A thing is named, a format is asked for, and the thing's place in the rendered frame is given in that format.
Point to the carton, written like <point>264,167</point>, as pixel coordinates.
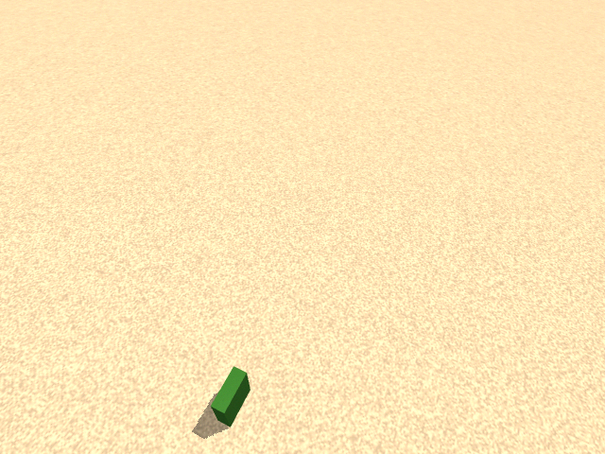
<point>231,396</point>

